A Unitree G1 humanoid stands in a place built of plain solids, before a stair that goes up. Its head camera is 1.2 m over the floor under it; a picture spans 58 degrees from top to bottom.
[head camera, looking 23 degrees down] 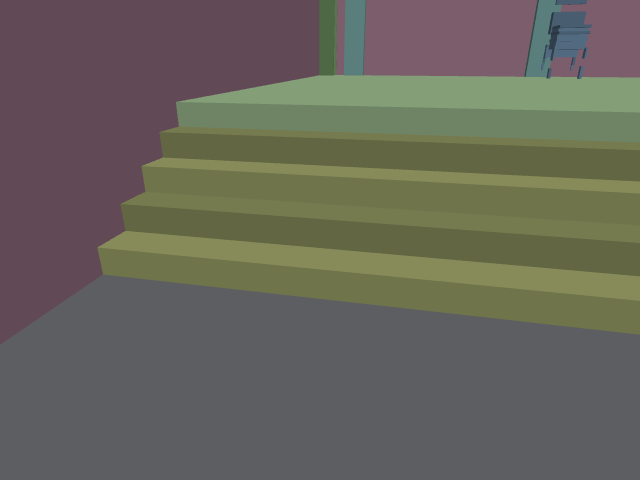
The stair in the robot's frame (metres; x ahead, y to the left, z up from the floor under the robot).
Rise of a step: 0.18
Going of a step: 0.27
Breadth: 5.55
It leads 12 degrees to the right of straight ahead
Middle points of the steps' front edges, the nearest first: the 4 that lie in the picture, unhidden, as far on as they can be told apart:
1.97 -1.47 0.36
2.23 -1.53 0.53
2.49 -1.59 0.71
2.76 -1.64 0.89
